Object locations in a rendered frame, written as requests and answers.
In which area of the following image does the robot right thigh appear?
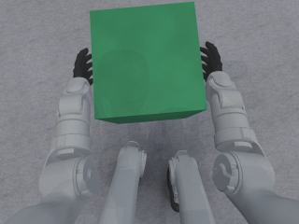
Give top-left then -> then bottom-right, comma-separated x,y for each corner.
168,155 -> 216,224

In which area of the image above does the carton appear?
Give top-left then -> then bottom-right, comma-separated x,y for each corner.
90,1 -> 207,124

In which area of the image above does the robot right forearm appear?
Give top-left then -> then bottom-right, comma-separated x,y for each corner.
205,71 -> 276,183

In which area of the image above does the robot left forearm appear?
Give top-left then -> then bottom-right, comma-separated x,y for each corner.
38,77 -> 94,197

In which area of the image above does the left robot upper arm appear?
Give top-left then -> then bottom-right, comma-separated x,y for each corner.
4,156 -> 100,224

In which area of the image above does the left robot hand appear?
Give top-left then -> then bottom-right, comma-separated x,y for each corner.
73,48 -> 93,86

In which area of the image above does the right robot hand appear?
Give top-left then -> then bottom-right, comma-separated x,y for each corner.
200,41 -> 222,82

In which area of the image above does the right robot upper arm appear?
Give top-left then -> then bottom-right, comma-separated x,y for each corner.
212,150 -> 299,224

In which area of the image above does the right robot foot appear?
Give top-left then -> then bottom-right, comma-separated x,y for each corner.
166,167 -> 179,213

